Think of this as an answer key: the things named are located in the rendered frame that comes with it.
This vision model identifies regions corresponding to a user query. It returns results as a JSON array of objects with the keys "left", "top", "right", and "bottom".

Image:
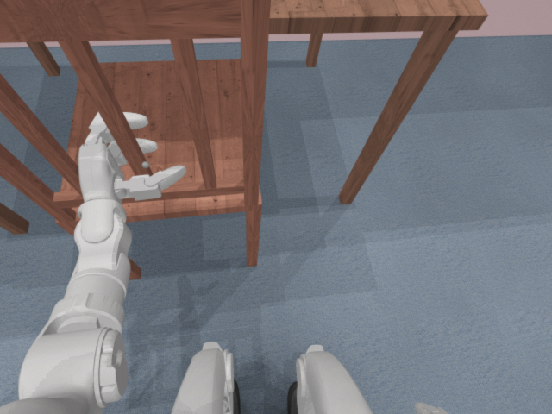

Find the robot left upper arm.
[{"left": 0, "top": 327, "right": 129, "bottom": 414}]

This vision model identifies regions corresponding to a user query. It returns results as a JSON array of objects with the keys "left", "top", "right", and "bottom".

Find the robot thigh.
[
  {"left": 171, "top": 348, "right": 234, "bottom": 414},
  {"left": 296, "top": 351, "right": 373, "bottom": 414}
]

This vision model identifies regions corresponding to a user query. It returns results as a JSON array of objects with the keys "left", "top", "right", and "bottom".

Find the table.
[{"left": 0, "top": 0, "right": 488, "bottom": 235}]

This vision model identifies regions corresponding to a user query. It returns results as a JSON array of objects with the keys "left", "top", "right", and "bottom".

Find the left robot hand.
[{"left": 78, "top": 112, "right": 186, "bottom": 204}]

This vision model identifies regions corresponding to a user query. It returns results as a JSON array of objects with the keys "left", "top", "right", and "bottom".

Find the left robot thigh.
[{"left": 171, "top": 348, "right": 234, "bottom": 414}]

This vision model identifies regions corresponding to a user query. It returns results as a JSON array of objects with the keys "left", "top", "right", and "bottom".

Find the right robot thigh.
[{"left": 296, "top": 351, "right": 373, "bottom": 414}]

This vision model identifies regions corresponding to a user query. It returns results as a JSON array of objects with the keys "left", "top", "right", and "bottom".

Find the chair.
[{"left": 0, "top": 0, "right": 271, "bottom": 280}]

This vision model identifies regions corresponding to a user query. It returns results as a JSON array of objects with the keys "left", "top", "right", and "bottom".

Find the robot left forearm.
[{"left": 18, "top": 198, "right": 132, "bottom": 400}]

